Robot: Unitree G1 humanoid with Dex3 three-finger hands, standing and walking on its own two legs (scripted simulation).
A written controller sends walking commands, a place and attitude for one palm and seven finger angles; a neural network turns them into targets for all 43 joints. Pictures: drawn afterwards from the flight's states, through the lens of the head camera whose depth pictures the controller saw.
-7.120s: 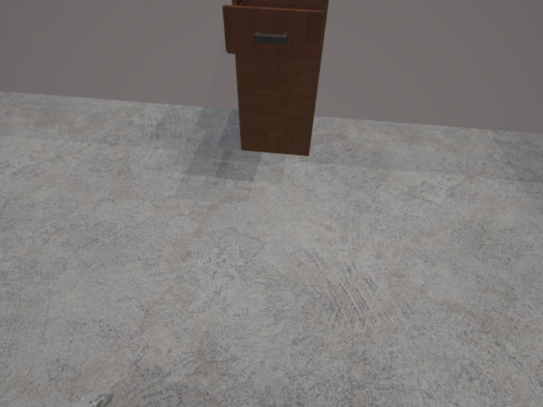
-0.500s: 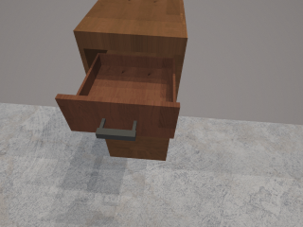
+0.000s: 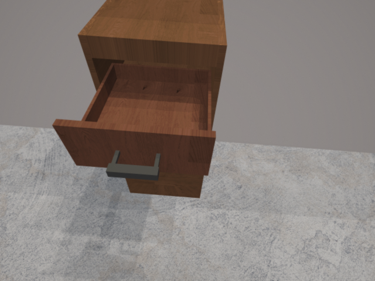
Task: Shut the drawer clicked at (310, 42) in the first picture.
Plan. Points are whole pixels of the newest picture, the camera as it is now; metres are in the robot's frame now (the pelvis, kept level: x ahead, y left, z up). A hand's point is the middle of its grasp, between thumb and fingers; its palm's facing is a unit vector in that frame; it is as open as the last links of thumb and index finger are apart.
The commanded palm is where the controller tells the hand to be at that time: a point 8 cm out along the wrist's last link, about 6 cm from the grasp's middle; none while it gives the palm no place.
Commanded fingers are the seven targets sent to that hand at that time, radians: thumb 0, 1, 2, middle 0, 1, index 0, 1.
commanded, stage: come to a stop and stand still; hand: left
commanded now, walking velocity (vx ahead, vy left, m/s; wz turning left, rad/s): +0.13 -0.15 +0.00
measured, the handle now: (135, 164) +0.36 +0.15 +0.02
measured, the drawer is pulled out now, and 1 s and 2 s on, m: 0.28 0.28 0.27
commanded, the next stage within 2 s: look again from close up in 0.98 s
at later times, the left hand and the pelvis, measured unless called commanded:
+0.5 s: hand out of the picture +0.04 +0.14 -0.17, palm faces +0.06 -0.97 -0.23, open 7.3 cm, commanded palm none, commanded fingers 0.00 0.90 0.90 -0.20 -0.30 -0.20 -0.30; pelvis +0.02 -0.04 +0.00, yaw +0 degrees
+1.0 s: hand out of the picture +0.07 +0.14 -0.16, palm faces +0.01 -0.98 -0.22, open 7.4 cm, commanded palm none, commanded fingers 0.00 0.90 0.90 -0.20 -0.30 -0.20 -0.30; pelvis +0.03 -0.05 +0.01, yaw +2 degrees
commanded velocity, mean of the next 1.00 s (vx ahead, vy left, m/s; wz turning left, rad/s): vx -0.04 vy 0.01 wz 0.00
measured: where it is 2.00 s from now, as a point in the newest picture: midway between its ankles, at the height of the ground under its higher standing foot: outside the picture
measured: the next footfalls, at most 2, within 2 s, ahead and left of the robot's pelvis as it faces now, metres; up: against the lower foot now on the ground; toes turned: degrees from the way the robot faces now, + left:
right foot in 0.48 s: +0.07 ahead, -0.15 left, +0.00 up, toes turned -2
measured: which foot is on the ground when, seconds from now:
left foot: down 0.00-1.00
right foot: down 0.00-0.28, up 0.30-0.46, down 0.48-1.00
